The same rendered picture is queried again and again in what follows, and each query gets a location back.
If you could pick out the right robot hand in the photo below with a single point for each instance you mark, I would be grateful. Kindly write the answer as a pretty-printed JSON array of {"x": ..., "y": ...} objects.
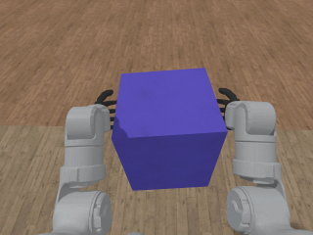
[{"x": 232, "y": 98}]

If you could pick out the robot right forearm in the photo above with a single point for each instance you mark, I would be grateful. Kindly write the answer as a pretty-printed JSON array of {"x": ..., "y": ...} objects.
[{"x": 255, "y": 132}]

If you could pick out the carton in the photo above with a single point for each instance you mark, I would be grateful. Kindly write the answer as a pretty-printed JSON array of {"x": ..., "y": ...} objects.
[{"x": 168, "y": 130}]

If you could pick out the right robot upper arm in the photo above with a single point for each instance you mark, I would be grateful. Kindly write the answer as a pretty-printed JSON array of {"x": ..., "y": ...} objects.
[{"x": 259, "y": 210}]

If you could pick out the left robot upper arm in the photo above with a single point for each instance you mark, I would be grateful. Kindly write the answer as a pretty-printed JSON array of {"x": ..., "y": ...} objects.
[{"x": 82, "y": 212}]

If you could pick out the robot left forearm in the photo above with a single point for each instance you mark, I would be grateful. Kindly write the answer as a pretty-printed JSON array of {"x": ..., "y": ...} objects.
[{"x": 84, "y": 152}]

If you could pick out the left robot hand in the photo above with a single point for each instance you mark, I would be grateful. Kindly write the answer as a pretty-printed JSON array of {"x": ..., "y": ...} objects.
[{"x": 101, "y": 99}]

